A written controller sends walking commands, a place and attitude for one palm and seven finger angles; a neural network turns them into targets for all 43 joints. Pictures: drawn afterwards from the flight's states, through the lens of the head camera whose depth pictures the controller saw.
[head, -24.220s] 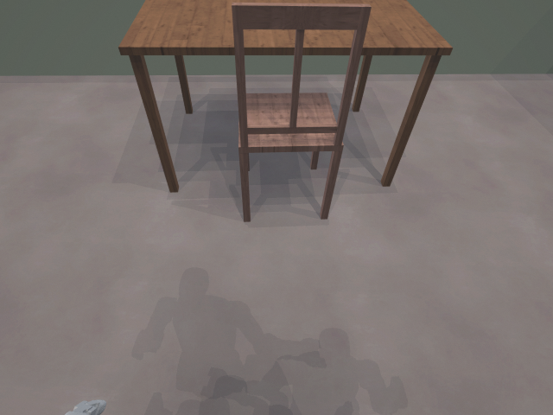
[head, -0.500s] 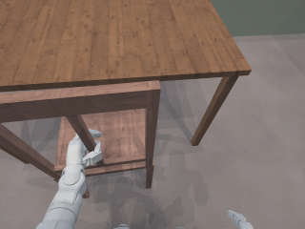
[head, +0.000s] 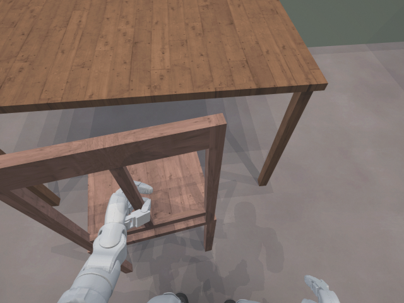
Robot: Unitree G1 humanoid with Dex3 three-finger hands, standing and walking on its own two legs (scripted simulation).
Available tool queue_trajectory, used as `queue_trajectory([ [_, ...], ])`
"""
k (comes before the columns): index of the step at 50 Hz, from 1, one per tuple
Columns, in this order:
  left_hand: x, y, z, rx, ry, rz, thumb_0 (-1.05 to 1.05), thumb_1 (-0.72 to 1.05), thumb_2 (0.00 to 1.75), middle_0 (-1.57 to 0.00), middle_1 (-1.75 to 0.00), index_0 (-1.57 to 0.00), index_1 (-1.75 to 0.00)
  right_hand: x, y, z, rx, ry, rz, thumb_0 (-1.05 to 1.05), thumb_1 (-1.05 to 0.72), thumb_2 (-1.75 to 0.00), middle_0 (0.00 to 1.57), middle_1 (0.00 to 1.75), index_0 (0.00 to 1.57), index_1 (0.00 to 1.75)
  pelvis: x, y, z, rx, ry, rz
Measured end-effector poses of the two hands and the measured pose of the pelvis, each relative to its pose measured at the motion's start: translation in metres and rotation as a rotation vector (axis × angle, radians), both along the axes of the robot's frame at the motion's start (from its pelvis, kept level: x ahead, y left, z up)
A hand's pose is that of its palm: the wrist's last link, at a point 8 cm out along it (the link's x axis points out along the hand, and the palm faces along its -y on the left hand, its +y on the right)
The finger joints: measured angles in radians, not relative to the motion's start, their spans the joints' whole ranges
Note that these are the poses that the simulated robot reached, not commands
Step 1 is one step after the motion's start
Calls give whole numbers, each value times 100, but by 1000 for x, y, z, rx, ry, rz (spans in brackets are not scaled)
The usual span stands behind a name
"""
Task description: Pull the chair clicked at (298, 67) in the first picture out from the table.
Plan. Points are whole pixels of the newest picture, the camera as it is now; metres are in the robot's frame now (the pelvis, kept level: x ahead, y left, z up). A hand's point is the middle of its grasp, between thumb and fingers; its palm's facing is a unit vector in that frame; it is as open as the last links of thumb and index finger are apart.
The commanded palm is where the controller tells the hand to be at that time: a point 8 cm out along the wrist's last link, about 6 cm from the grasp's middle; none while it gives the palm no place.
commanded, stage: step backward, pulling the chair out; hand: left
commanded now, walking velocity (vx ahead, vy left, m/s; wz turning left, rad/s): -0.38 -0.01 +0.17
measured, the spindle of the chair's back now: (136, 200) +0.34 +0.16 -0.07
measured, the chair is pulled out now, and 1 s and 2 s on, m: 0.12 0.17 0.31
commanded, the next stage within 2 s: none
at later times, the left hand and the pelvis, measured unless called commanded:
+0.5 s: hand (145, 225) +0.28 +0.13 -0.07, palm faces +0.05 -0.98 -0.18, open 5.4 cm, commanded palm +0.25 +0.18 -0.06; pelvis -0.04 -0.01 -0.01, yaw +1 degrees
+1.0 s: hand (145, 230) +0.27 +0.13 -0.07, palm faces +0.07 -0.98 -0.18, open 5.5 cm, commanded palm +0.23 +0.18 -0.07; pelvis -0.05 -0.02 +0.00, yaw +3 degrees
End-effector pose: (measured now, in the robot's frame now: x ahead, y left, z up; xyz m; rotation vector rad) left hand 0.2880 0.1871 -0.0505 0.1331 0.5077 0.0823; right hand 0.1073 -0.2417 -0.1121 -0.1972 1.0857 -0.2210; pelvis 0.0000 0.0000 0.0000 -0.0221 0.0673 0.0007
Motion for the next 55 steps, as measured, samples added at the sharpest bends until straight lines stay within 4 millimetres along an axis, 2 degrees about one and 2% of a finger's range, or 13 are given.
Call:
queue_trajectory([
  [10, -25, -4, 0, 12, -2, 2, 4, 68, 76, -26, -112, -50, -145, -23, -10, 1, -22, -32, 9, 1, -90, -90, 20, 30, 20, 30, -25, -2, -2, -5, -29, 15],
  [19, -28, -3, 0, 27, -15, -20, 3, 67, 77, -27, -113, -50, -145, -43, -14, 0, -48, -10, 9, 1, -90, -90, 20, 30, 20, 30, -32, -1, -3, 9, -36, 13],
  [29, -31, -5, 0, 37, -16, 25, 4, 64, 80, -29, -114, -50, -145, -38, -16, -9, -10, -24, 18, 1, -90, -90, 20, 30, 20, 30, -35, -13, -6, 6, -42, 29],
  [36, -30, -3, 0, 30, -17, -4, 4, 65, 78, -27, -116, -50, -145, -30, -20, -4, -72, -8, 49, 1, -90, -90, 20, 30, 20, 30, -30, 0, -5, 3, -26, 68],
  [41, -31, -2, 0, 25, -17, -34, 3, 67, 76, -25, -118, -50, -145, -21, -9, 3, -68, -17, 80, 1, -90, -90, 20, 30, 20, 30, -38, 1, -2, 28, -26, 54],
  [46, -34, -3, 0, 30, -18, -12, 4, 66, 77, -26, -117, -50, -144, -14, 3, -1, -3, -51, 109, 1, -90, -90, 20, 30, 20, 30, -45, -11, -3, 18, -26, 52],
  [51, -44, -6, 0, 37, -19, 22, 4, 65, 79, -27, -116, -50, -144, -20, -1, -6, 37, -73, 86, 1, -90, -90, 20, 30, 20, 30, -54, -22, -5, 0, -28, 64],
  [55, -54, -7, 1, 28, -9, 36, 4, 65, 78, -27, -116, -50, -144, -33, -12, -7, -5, -46, 87, 1, -90, -90, 20, 30, 20, 30, -62, -18, -4, 13, -18, 93],
])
